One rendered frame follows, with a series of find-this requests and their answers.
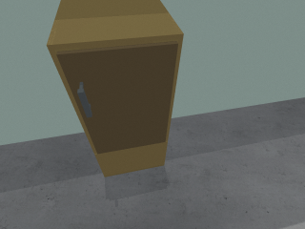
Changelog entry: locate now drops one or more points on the cupboard door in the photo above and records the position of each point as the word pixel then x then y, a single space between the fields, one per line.
pixel 130 91

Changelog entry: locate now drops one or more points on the handle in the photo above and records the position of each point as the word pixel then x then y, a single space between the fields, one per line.
pixel 84 101

